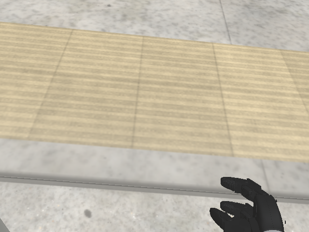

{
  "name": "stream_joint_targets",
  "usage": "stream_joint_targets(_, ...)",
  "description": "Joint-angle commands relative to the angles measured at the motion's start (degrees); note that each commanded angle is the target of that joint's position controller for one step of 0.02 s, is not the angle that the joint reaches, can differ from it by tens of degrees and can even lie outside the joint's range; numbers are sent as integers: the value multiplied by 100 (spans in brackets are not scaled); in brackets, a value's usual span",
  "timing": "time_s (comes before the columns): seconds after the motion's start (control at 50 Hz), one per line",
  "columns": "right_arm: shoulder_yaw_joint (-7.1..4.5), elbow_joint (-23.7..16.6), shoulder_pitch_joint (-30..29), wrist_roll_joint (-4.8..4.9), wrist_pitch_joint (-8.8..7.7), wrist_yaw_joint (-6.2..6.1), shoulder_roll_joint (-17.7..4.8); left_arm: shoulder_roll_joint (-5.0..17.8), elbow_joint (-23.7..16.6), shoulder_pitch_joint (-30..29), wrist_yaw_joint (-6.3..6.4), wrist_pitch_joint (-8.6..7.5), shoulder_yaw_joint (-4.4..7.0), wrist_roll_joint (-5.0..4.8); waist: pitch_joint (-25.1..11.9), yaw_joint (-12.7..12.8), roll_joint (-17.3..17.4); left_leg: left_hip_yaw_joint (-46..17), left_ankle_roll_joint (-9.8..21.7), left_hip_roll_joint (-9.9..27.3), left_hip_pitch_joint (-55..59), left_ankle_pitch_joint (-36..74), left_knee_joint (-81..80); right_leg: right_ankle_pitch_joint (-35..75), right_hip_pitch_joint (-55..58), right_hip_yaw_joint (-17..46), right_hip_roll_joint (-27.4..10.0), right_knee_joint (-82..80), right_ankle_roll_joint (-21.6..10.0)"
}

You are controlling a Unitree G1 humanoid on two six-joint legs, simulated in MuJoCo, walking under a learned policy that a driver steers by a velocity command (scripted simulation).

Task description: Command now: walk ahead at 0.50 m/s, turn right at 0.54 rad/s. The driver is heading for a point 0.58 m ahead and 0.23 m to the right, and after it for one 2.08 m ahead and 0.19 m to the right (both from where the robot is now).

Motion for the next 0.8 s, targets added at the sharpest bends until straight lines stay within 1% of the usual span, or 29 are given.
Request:
stream_joint_targets(0.02, 20, -392, -2623, -333, -213, 77, -119, 713, -123, 2224, 223, 255, -500, 181, 171, 1982, 1706, 610, 399, 698, -1767, -153, -1736, 229, 602, -1181, -157, 1071, 290)
stream_joint_targets(0.04, -7, -480, -2798, -429, -369, 115, -270, 906, 58, 2874, 358, 409, -503, 170, 258, 2195, 1318, 637, 538, 865, -2707, -148, -1783, 329, 1703, -1640, -173, 1042, 363)
stream_joint_targets(0.1, -74, -343, -3542, -253, -751, 430, -570, -53, 92, 3668, 612, 717, -1009, 23, 1141, 2515, 758, 401, 532, 1099, -3096, -112, -810, 1068, 1898, -1075, -754, -2144, -289)
stream_joint_targets(0.12, 107, -468, -3227, -40, -756, 484, 79, -443, -134, 2840, 629, 597, -1191, -111, 1258, 2073, 536, 338, 579, 1018, -2167, 421, 136, 926, 1094, -425, -1054, -4888, -833)
stream_joint_targets(0.14, 271, -611, -3004, 64, -719, 625, 325, -602, -17, 2809, 645, 341, -1279, -235, 994, 1846, 25, 1175, 290, 363, -416, 304, 1464, 2035, 495, -622, -362, -7179, -1019)
stream_joint_targets(0.16, 276, -511, -2364, 37, -648, 676, 224, -374, 104, 2425, 605, 98, -1284, -235, 853, 1535, -294, 1926, 326, -129, 608, 422, 2994, 2993, 546, -1501, -441, -8886, -1181)
stream_joint_targets(0.18, 212, -661, -2373, 32, -522, 629, 236, -167, 40, 2276, 519, -111, -1305, -114, 463, 1362, -263, 1804, 428, -388, 3, -326, 5454, 3714, 1327, -1006, -741, -8851, -1248)
stream_joint_targets(0.2, 283, -819, -2367, 60, -533, 623, 370, 15, 287, 2283, 374, -344, -1417, -208, 444, 1120, -582, 2064, 617, -384, 19, -596, 6715, 5167, 1678, -1592, -969, -9563, -984)
stream_joint_targets(0.22, 358, -2413, -2117, -161, -798, 729, 138, 943, -38, 1850, 757, -606, -1134, -154, 1226, -93, -2418, 1229, 169, -118, -2179, -1231, 3676, 8990, 3063, 2984, -1583, -9063, -1131)
stream_joint_targets(0.24, 396, -2507, -4393, -405, -979, 781, 92, 34, 694, 3098, 836, -537, -1231, -341, 1635, 1260, -429, 974, 193, -84, -4319, -1249, 4620, 8293, 4107, 2972, -1570, -8250, -1032)
stream_joint_targets(0.26, 418, -2768, -5035, -333, -974, 830, 488, -178, 942, 3561, 946, -388, -1166, -117, 1100, 1569, 87, 252, 430, -124, -5256, -1417, 5071, 7751, 5179, 3575, -1981, -7829, -1409)
stream_joint_targets(0.3, 263, -2349, -3300, -392, -783, 911, 42, 844, 626, 2505, 932, -247, -747, -261, -1008, 686, 737, -635, 1042, -132, -3958, -1004, 4784, 8456, 6039, 3394, -2100, -7444, -1843)
stream_joint_targets(0.32, 161, -1997, -1650, -198, -736, 837, -377, 1210, 138, 962, 799, -301, -599, -274, -1884, -411, 795, -1364, 1264, 54, -1836, -549, 2410, 8031, 5516, 3172, -2096, -7212, -1565)
stream_joint_targets(0.34, 101, -1542, -421, 86, -682, 700, -587, 1126, -350, -608, 595, -324, -570, -492, -2218, -1402, 1234, -1403, 1311, 72, 1639, -221, -1228, 7181, 3413, 2127, -1447, -6953, -967)
stream_joint_targets(0.36, -148, -1387, -791, 389, -576, 495, -907, 1349, -177, 272, 388, -501, -378, -625, -2076, -803, 1508, -1621, 1203, -48, 3545, -1174, -2413, 6267, 1521, 2195, -1285, -6189, -766)
stream_joint_targets(0.38, -366, -1148, -23, 444, -535, 500, -1238, 1246, -292, -88, 156, -576, -347, -803, -3113, -1468, 3713, -2436, 1578, 1007, 5851, 665, -2912, 2552, 378, 1093, -120, -4021, -159)
stream_joint_targets(0.4, -316, -858, -333, 363, -551, 479, -1229, 1246, -501, 330, 20, -601, -454, -610, -3699, -821, 4837, -3225, 1648, 2074, 6196, 2031, -2540, -1874, -1162, 459, 524, -1730, 190)
stream_joint_targets(0.42, -205, -861, -535, 208, -435, 331, -742, 1338, -316, 280, 6, -555, -442, -204, -3234, -740, 3702, -3097, 1514, 1658, 4463, 2224, -2969, -1376, -1024, -276, 397, -24, 332)
stream_joint_targets(0.46, 96, -341, -1594, -12, -558, 230, -137, 901, -248, 746, 22, -168, -500, -62, -755, 821, 1984, -1944, 1010, 1583, 1833, 1296, -2400, -615, -1255, -258, -544, -50, 2)
stream_joint_targets(0.48, 98, -149, -1683, -138, -628, 249, -71, 710, -138, 1358, 97, 86, -585, 60, -440, 1223, 1423, -1257, 837, 1315, 754, 541, -2085, -308, -371, -633, -588, -21, -70)
stream_joint_targets(0.52, 16, 223, -1569, -213, -830, 393, -184, 415, -45, 1642, 228, 329, -772, 162, -206, 1487, 733, -759, 831, 1191, 11, -63, -2113, -116, -125, -1428, -350, 786, -114)
stream_joint_targets(0.56, -141, 658, -1014, -207, -1007, 552, -532, 501, -414, 750, 285, 247, -890, 51, 162, 1116, 729, -825, 834, 1448, 390, 33, -2217, -179, -945, -1499, -423, 685, -268)
stream_joint_targets(0.6, -364, 1147, -432, -330, -1137, 652, -1041, 866, -855, -258, 349, 123, -876, -46, 84, 803, 1027, -999, 850, 1871, 1293, 446, -2269, -348, -1666, -1435, -582, 652, -355)
stream_joint_targets(0.64, -473, 1069, -305, -253, -1201, 727, -1310, 1239, -1128, -460, 358, 113, -773, -11, -370, 727, 1470, -915, 671, 2063, 2153, 747, -2390, -533, -1938, -1206, -755, 393, -305)
stream_joint_targets(0.72, -599, 837, -795, -297, -822, 726, -1782, 1105, -1651, -100, 99, 178, -893, -47, -326, 1087, 1925, 255, 347, 1814, 1909, 1011, -2567, -1179, 187, -1369, -1558, -4301, -438)
stream_joint_targets(0.74, -606, 750, -742, -332, -713, 749, -1817, 1084, -1401, 583, 12, 54, -882, -108, -423, 1242, 1365, 811, 249, 1323, 2362, 1444, -1464, -762, 756, -1568, -1303, -5388, -566)
stream_joint_targets(0.76, -632, 470, -1012, -357, -598, 753, -1675, 1460, -904, 1609, 127, -191, -788, 4, -593, 1570, -473, 1437, -190, 346, 1770, 1383, 1105, 581, 2162, -1305, -1006, -6686, -833)
stream_joint_targets(0.78, -656, 404, -636, -306, -549, 790, -1429, 1826, -576, 1918, 260, -318, -718, -15, -796, 1151, -1261, 832, -326, 143, -227, -96, 2402, 1480, 4187, -670, -1216, -6343, -683)
stream_joint_targets(0.8, -502, 329, -771, -328, -556, 858, -1091, 1625, -579, 2230, 439, -286, -801, -41, -1039, 1201, -878, 581, -382, 233, -1061, -632, 3075, 1609, 4765, -562, -1074, -5924, -525)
